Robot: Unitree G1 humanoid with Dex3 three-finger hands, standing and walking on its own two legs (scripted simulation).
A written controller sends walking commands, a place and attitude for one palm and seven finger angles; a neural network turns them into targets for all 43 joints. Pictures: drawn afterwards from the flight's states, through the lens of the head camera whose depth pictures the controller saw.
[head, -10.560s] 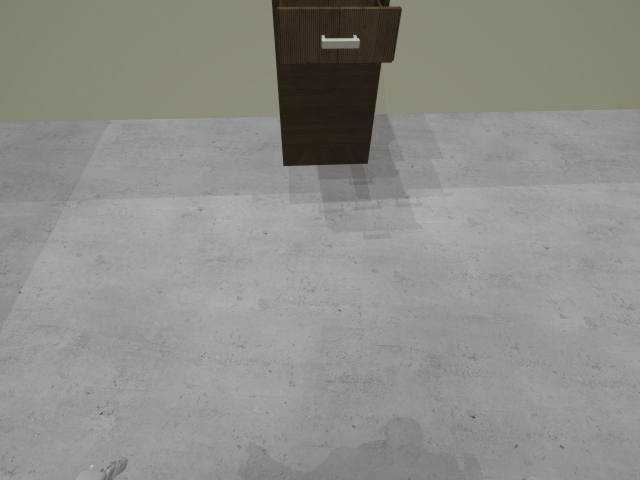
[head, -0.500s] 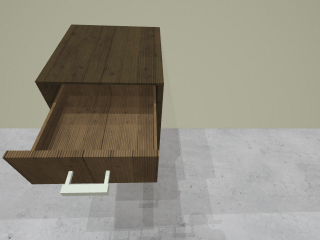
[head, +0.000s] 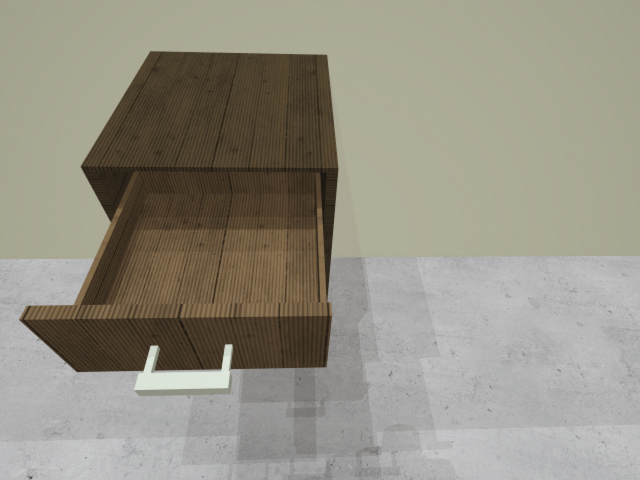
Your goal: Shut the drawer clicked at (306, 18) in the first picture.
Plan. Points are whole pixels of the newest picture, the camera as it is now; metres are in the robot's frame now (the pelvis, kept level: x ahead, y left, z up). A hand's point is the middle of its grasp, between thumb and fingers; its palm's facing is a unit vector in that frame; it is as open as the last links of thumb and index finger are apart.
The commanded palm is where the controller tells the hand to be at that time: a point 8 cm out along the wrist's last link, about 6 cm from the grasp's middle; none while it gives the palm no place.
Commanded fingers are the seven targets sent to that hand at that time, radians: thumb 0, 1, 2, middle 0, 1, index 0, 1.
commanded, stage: come to a stop and stand still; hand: left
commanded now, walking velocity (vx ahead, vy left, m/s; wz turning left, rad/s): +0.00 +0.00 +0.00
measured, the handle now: (188, 368) +0.26 +0.20 -0.04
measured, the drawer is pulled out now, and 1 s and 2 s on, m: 0.28 0.28 0.28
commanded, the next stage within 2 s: look again from close up in 0.80 s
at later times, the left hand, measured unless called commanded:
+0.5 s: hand out of the picture +0.05 +0.18 -0.17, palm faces +0.00 -0.97 -0.23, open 7.3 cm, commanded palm none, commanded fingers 0.00 0.90 0.90 -0.20 -0.30 -0.20 -0.30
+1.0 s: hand out of the picture +0.02 +0.18 -0.17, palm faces +0.00 -0.98 -0.21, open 7.4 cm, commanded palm none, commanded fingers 0.00 0.90 0.90 -0.20 -0.30 -0.20 -0.30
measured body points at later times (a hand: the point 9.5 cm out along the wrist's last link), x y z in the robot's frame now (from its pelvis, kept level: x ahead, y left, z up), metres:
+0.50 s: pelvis +0.01 +0.00 +0.00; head +0.04 +0.00 +0.45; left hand +0.05 +0.23 -0.16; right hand +0.05 -0.23 -0.16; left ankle -0.02 +0.09 -0.74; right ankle -0.03 -0.11 -0.74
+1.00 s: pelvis +0.02 +0.00 +0.00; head +0.05 +0.00 +0.45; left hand +0.02 +0.23 -0.16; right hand +0.02 -0.22 -0.16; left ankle -0.01 +0.09 -0.74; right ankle -0.03 -0.11 -0.74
